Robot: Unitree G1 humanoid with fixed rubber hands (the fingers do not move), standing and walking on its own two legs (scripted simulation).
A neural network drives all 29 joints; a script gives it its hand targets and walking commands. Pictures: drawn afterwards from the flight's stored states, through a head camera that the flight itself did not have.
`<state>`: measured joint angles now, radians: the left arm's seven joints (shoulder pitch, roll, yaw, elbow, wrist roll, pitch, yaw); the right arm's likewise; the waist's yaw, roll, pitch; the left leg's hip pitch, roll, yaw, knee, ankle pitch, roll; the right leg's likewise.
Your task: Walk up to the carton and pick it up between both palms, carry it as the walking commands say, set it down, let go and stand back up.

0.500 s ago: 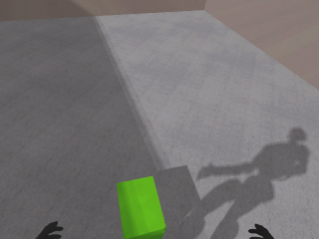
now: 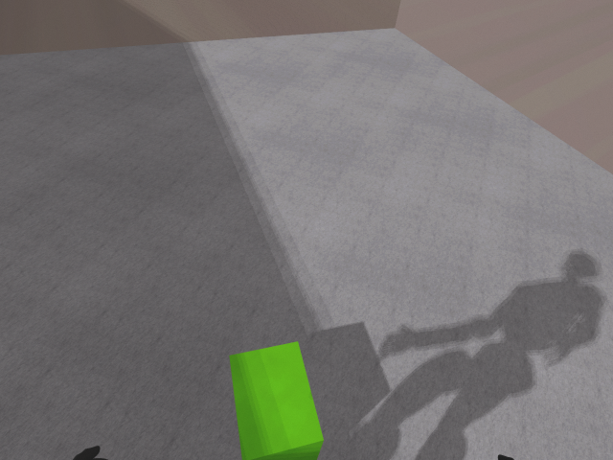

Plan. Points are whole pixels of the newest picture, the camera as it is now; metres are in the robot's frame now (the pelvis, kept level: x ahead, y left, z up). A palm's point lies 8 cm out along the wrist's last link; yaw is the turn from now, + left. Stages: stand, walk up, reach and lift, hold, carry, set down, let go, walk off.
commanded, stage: stand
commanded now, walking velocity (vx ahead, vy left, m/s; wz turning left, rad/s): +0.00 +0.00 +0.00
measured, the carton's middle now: (273, 410) +0.41 +0.05 -0.66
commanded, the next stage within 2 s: none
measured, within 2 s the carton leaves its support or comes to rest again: neither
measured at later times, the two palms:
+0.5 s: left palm out of the picture +0.08 +0.30 -0.11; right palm out of the picture +0.08 -0.31 -0.09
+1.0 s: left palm out of the picture +0.07 +0.31 -0.11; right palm out of the picture +0.08 -0.31 -0.09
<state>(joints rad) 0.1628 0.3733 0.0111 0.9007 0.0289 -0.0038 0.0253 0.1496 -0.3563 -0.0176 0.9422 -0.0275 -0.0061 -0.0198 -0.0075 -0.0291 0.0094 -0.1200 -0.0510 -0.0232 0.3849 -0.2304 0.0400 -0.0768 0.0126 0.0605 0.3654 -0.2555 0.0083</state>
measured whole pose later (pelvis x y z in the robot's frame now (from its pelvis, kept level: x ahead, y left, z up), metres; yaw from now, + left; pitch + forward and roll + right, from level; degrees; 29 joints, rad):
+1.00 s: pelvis -0.01 +0.00 +0.00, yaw +1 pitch -2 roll +0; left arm 0.14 0.39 0.00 1.02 0.02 -0.01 0.02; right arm 0.12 -0.38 0.00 1.05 -0.01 -0.01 -0.01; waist 0.00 -0.02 0.03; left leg -0.11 -0.05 -0.04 0.33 -0.18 0.03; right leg -0.06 0.01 0.05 0.30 -0.21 0.01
